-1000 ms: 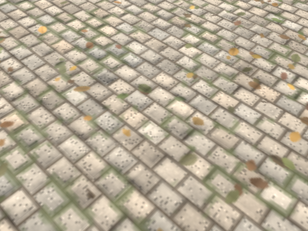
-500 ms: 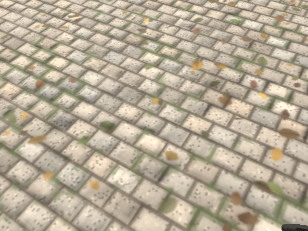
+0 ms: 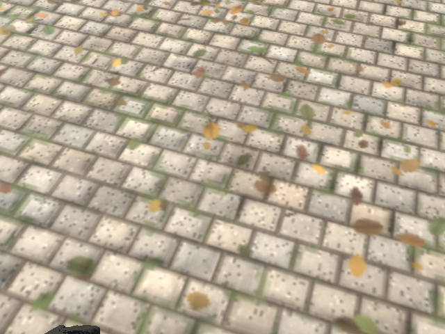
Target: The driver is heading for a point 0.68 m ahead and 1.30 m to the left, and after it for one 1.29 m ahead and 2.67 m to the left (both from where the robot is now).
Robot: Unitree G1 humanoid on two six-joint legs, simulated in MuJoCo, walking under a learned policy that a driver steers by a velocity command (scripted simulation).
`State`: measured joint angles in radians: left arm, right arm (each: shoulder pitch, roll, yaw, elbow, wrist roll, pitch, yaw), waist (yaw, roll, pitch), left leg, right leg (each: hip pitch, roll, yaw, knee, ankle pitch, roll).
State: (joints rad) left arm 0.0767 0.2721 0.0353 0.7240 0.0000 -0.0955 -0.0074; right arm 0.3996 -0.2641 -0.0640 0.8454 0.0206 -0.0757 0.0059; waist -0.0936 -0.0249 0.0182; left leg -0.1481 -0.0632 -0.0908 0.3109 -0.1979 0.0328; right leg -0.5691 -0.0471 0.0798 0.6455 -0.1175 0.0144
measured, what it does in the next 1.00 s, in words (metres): walks ahead, turning left: right foot, then left foot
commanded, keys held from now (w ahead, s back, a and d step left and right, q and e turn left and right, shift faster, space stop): w+q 0.68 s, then q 0.32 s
